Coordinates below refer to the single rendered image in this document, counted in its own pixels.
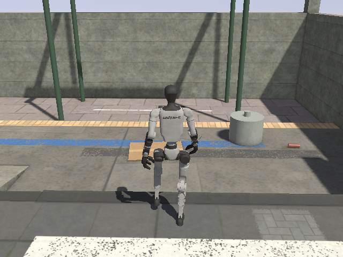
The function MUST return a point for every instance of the left robot hand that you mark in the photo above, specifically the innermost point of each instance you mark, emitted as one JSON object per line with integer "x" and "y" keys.
{"x": 145, "y": 161}

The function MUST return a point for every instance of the left robot upper arm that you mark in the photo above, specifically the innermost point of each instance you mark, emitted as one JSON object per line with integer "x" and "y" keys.
{"x": 152, "y": 123}

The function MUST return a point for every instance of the robot right forearm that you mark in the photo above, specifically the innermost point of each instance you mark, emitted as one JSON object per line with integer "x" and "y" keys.
{"x": 194, "y": 139}

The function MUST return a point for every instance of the robot left forearm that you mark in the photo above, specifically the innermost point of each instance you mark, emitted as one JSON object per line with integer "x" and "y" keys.
{"x": 147, "y": 146}

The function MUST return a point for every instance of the right robot hand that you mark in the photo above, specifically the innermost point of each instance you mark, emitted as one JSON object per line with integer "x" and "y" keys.
{"x": 191, "y": 146}

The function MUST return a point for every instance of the robot left shin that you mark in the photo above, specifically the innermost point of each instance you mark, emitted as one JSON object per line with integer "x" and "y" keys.
{"x": 157, "y": 183}

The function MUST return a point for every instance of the right robot upper arm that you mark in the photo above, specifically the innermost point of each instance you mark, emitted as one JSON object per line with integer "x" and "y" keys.
{"x": 190, "y": 121}

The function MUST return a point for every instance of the robot left thigh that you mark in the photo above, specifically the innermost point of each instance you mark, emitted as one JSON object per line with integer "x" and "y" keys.
{"x": 158, "y": 155}

